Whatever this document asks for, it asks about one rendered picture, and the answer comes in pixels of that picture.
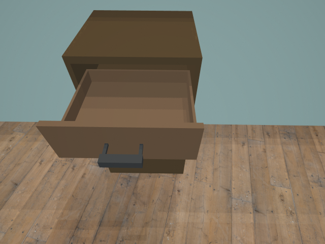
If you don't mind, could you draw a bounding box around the cabinet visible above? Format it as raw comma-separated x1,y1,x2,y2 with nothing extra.
62,10,203,174

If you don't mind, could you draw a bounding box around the drawer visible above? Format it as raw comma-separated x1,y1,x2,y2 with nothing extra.
36,69,204,160

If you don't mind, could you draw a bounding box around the handle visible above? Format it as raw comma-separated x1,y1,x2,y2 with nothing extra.
97,143,143,168

